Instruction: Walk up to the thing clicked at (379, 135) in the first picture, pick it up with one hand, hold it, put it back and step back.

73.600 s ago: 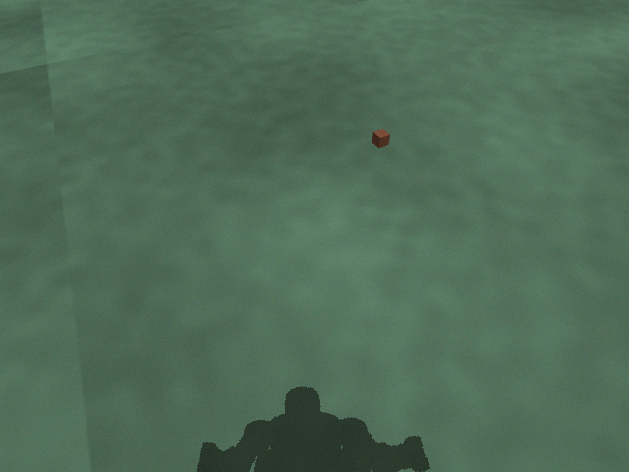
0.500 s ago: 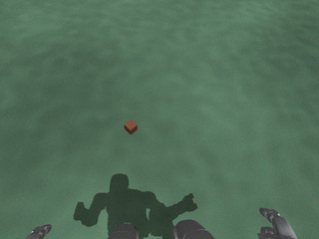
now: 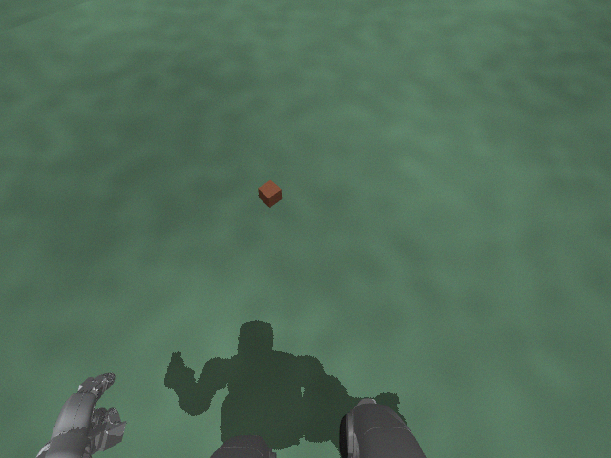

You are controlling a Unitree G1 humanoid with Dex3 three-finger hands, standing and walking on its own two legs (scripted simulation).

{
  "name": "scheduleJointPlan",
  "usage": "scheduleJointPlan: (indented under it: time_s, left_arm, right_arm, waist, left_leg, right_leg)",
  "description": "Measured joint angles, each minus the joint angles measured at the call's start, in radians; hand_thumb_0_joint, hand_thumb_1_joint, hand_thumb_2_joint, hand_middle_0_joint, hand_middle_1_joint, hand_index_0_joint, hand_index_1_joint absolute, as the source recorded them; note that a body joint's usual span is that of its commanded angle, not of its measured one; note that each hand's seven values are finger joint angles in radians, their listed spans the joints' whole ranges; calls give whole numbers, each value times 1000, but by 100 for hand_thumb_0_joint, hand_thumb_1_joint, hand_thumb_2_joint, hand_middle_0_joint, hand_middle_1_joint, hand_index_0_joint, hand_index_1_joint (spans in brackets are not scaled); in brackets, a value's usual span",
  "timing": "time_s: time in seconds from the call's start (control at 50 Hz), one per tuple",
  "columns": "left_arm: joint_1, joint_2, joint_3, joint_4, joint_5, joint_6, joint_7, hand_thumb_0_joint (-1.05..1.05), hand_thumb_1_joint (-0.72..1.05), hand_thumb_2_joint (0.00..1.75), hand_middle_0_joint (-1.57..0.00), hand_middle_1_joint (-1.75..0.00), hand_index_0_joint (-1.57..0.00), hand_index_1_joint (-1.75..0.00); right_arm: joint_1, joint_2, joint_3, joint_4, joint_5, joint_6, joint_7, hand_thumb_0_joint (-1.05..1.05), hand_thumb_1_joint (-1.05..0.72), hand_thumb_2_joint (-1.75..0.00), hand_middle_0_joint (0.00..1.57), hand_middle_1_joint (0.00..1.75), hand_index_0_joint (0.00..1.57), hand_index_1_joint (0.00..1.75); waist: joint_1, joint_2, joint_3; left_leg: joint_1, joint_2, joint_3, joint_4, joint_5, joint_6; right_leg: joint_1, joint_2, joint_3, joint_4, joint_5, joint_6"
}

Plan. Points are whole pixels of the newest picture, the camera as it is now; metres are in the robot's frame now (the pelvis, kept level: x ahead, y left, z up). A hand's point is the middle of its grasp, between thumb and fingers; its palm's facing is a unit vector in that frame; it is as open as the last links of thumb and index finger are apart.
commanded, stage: step back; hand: left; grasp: from above
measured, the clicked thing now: (270, 193) +1.01 +0.12 -0.72
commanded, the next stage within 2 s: stand in 1.44 s
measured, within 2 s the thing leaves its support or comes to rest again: neither
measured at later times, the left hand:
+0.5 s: hand out of the picture -0.08 +0.24 -0.12, palm faces -0.03 -0.91 -0.42, open 7.4 cm
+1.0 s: hand out of the picture -0.04 +0.24 -0.13, palm faces -0.02 -0.92 -0.40, open 7.4 cm
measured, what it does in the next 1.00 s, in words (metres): walks backwards: right foot, then left foot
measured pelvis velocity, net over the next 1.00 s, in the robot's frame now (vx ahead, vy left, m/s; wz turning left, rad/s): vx -0.13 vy -0.03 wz -0.02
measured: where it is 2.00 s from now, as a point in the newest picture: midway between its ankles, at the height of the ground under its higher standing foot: outside the picture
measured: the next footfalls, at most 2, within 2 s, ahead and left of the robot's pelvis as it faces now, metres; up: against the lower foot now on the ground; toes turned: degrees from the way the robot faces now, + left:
right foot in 0.32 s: -0.12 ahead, -0.14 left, +0.00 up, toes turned -2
left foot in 0.62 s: -0.09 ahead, +0.11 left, +0.00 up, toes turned -3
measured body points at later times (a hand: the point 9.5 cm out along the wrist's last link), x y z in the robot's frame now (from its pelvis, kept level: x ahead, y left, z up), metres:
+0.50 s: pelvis -0.13 -0.03 +0.01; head -0.12 -0.05 +0.46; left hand -0.08 +0.28 -0.09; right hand -0.05 -0.35 -0.12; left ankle -0.09 +0.12 -0.68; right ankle -0.16 -0.14 -0.72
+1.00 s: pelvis -0.13 -0.03 +0.01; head -0.12 -0.04 +0.46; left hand -0.04 +0.29 -0.10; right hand -0.08 -0.35 -0.12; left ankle -0.13 +0.11 -0.71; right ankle -0.10 -0.14 -0.72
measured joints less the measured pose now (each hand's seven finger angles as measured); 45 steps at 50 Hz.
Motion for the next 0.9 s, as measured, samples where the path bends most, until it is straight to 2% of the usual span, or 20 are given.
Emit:
scheduleJointPlan:
  time_s: [0.02, 0.04, 0.08, 0.12, 0.16, 0.22, 0.3, 0.32, 0.34, 0.36, 0.4, 0.42, 0.46, 0.5, 0.62, 0.68, 0.74, 0.78, 0.84, 0.9]
  left_arm:
    - [-3, 4, 1, 3, -5, 5, 1, 0, 90, 89, -21, -30, -20, -30]
    - [1, -1, 0, 10, -9, 10, 3, 0, 90, 89, -21, -30, -20, -30]
    - [9, -15, -9, 35, -10, 23, 3, 0, 90, 89, -20, -30, -20, -30]
    - [22, -19, -13, 49, -19, 27, -3, 0, 90, 89, -20, -30, -20, -30]
    - [43, -20, -14, 53, -23, 22, -7, 0, 90, 89, -21, -30, -20, -30]
    - [69, -20, -14, 63, -19, 9, -9, 0, 90, 89, -21, -30, -20, -30]
    - [111, -14, -17, 105, -12, -24, -13, 0, 90, 89, -21, -30, -20, -30]
    - [112, -26, -16, 130, -8, -34, -11, 0, 90, 89, -21, -30, -20, -30]
    - [112, -45, -18, 154, -1, -40, -10, 0, 90, 89, -21, -30, -20, -30]
    - [125, -57, -21, 167, 6, -46, -13, 0, 90, 89, -21, -30, -20, -30]
    - [166, -57, -25, 179, 15, -49, -20, 0, 90, 89, -21, -30, -20, -30]
    - [182, -55, -24, 186, 15, -49, -20, 0, 90, 89, -21, -30, -20, -30]
    - [196, -59, -22, 201, 14, -52, -17, 0, 90, 89, -21, -30, -20, -30]
    - [196, -60, -19, 204, 12, -60, -16, 1, 90, 89, -21, -30, -20, -30]
    - [169, -41, -15, 179, 14, -77, -24, 0, 90, 89, -21, -30, -20, -30]
    - [160, -14, -15, 181, 9, -66, -24, 0, 90, 89, -21, -30, -20, -30]
    - [163, -9, -22, 211, -1, -53, -24, 0, 90, 89, -21, -30, -20, -30]
    - [162, -4, -22, 221, -4, -53, -29, 0, 90, 89, -21, -30, -20, -30]
    - [159, 2, -20, 220, -6, -67, -36, 0, 90, 89, -21, -30, -20, -30]
    - [141, -2, -16, 223, -7, -78, -37, 0, 90, 89, -21, -30, -20, -30]
  right_arm:
    - [-5, 13, 4, 2, -6, 2, 5, 1, -91, -90, 20, 30, 20, 30]
    - [-5, 16, 9, -2, -10, 5, 12, 1, -91, -90, 20, 30, 20, 30]
    - [-4, 14, 14, -11, -16, 2, 17, 1, -90, -90, 20, 30, 21, 30]
    - [-8, 15, 18, -18, -20, 1, 13, 1, -90, -90, 21, 30, 21, 30]
    - [-23, 12, 19, -28, -17, 0, 10, 1, -90, -90, 21, 30, 21, 30]
    - [-61, 0, 13, -49, -14, -5, 9, 1, -90, -90, 21, 30, 21, 30]
    - [-118, -17, 9, -75, -12, -7, 16, 1, -90, -90, 21, 30, 21, 30]
    - [-134, -28, 6, -74, -10, -4, 17, 1, -90, -90, 20, 30, 21, 30]
    - [-142, -40, 1, -67, -8, 1, 17, 1, -90, -90, 20, 30, 21, 30]
    - [-136, -43, -2, -59, -6, 5, 15, 1, -90, -90, 20, 30, 21, 30]
    - [-106, -27, 0, -34, -3, 13, 12, 1, -90, -90, 20, 30, 20, 30]
    - [-94, -22, 3, -20, 1, 14, 16, 1, -90, -90, 20, 30, 20, 30]
    - [-68, -25, 4, 0, 8, 9, 20, 1, -90, -90, 20, 30, 20, 30]
    - [-44, -31, 5, 18, 10, 4, 20, 1, -90, -90, 20, 30, 20, 30]
    - [-2, -28, -2, 72, -2, -8, 34, 1, -91, -90, 20, 30, 20, 30]
    - [-15, 4, -6, 92, -6, -25, 40, 1, -91, -90, 20, 30, 20, 30]
    - [-7, 19, -8, 76, -11, -49, 46, 1, -90, -90, 20, 30, 20, 30]
    - [-1, 24, -8, 68, -14, -56, 48, 1, -90, -90, 20, 30, 21, 30]
    - [4, 24, -7, 63, -15, -61, 48, 1, -90, -90, 20, 30, 21, 30]
    - [7, 13, -9, 61, -13, -56, 47, 1, -90, -90, 20, 30, 21, 30]
  waist:
    - [11, -24, 8]
    - [7, -21, 3]
    - [-20, 15, -14]
    - [-21, 26, -34]
    - [-9, 27, -54]
    - [7, 33, -59]
    - [26, 37, -65]
    - [25, 69, -56]
    - [14, 116, -44]
    - [9, 139, -51]
    - [39, 116, -96]
    - [51, 100, -113]
    - [48, 97, -129]
    - [41, 104, -137]
    - [35, 108, -135]
    - [45, 41, -110]
    - [25, 31, -133]
    - [14, 31, -140]
    - [4, 27, -144]
    - [-8, 37, -139]
  left_leg:
    - [1, -7, 18, -2, 10, 7]
    - [-11, 5, 17, 6, 14, 11]
    - [-33, 40, -15, 5, 34, 16]
    - [-45, 62, -21, -29, 71, 13]
    - [-67, 77, -12, -53, 103, 8]
    - [-106, 92, 1, -56, 135, 3]
    - [-171, 111, 39, 1, 141, -11]
    - [-186, 133, 29, 33, 134, -14]
    - [-193, 155, -3, 60, 122, 1]
    - [-201, 147, -39, 86, 60, 8]
    - [-212, 90, -68, 155, -75, 0]
    - [-209, 66, -74, 194, -95, -4]
    - [-198, 37, -93, 245, -80, -5]
    - [-177, 31, -98, 245, -67, -9]
    - [-53, 58, -44, 44, -100, -15]
    - [1, 22, -4, -69, 77, -2]
    - [-1, 27, 3, -79, 76, 20]
    - [10, 40, 1, -96, 76, 27]
    - [26, 53, 5, -122, 87, 15]
    - [28, 64, -2, -110, 77, 0]
  right_leg:
    - [-14, 7, 29, 30, -46, -7]
    - [-31, 38, 47, 90, -148, -9]
    - [-54, 113, 70, 256, -273, -11]
    - [-64, 167, 110, 403, -280, -16]
    - [-52, 187, 132, 476, -269, -14]
    - [37, 163, 123, 369, -267, 3]
    - [206, 101, 77, -20, -222, 2]
    - [236, 118, 62, -84, -175, -6]
    - [255, 149, 38, -104, -153, -14]
    - [259, 161, 25, -107, -145, -20]
    - [236, 141, 49, -89, -144, -31]
    - [232, 128, 64, -89, -140, -34]
    - [238, 110, 59, -112, -122, -30]
    - [237, 100, 42, -126, -109, -27]
    - [208, 80, -16, -104, -110, -16]
    - [198, 37, 13, -70, -122, -7]
    - [142, 60, 28, 52, -234, -26]
    - [113, 75, 22, 112, -264, -32]
    - [94, 69, 8, 82, -240, -28]
    - [114, 68, -4, -29, -190, -24]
